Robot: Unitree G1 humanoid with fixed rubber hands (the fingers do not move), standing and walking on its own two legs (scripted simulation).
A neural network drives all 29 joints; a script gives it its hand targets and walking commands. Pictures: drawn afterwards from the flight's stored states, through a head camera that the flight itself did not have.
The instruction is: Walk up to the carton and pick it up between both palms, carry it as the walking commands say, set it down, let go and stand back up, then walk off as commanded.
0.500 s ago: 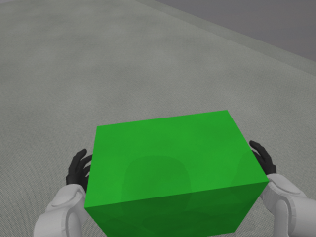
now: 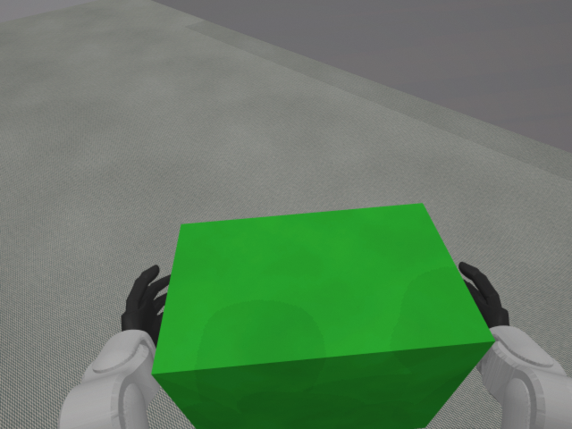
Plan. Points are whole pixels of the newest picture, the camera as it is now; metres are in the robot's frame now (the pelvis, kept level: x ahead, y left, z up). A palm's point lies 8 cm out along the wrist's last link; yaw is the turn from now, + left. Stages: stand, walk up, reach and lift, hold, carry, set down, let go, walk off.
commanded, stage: carry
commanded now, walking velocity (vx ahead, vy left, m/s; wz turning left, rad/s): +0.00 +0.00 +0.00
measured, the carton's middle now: (311, 333) +0.24 -0.03 +0.04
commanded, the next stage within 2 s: none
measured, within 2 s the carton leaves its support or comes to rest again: neither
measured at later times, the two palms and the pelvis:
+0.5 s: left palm (198, 234) +0.44 +0.13 +0.02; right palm (413, 224) +0.45 -0.26 -0.01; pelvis +0.23 -0.06 -0.05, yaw +9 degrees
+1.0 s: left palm (208, 111) +0.81 +0.14 +0.05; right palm (367, 112) +0.79 -0.25 +0.03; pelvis +0.58 -0.04 -0.02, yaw +3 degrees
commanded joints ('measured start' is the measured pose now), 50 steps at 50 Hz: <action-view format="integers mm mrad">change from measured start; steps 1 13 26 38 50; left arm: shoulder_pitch -357 -418 -364 -476 -251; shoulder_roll -546 -473 -686 -486 -651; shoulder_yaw -730 -791 -714 -897 -750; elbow -194 -235 -117 -315 -175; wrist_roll -208 -313 -205 -346 -229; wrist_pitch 4 -25 -117 -95 -110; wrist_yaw -41 -75 -72 -96 -69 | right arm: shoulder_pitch -536 -339 -654 -211 -592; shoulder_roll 717 659 840 674 732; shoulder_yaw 945 831 1024 829 1050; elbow -212 -131 -304 -82 -381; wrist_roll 283 180 317 125 324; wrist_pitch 9 -48 -121 -122 -109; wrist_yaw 7 -31 17 -30 25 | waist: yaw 75 -18 116 -3 171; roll -76 385 -202 359 -173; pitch -198 -391 -76 -452 -428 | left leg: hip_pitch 34 1027 -577 792 -172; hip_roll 18 324 -104 331 -87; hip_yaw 6 -430 -122 -595 -51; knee -66 99 639 -4 669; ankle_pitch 583 1902 -277 1872 764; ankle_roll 18 424 -18 472 25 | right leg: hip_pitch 140 -847 348 -626 344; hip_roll -184 127 -277 60 -210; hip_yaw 42 113 507 228 169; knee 70 1116 -6 1206 53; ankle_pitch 1403 0 1641 -355 1023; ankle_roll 7 174 -97 129 -161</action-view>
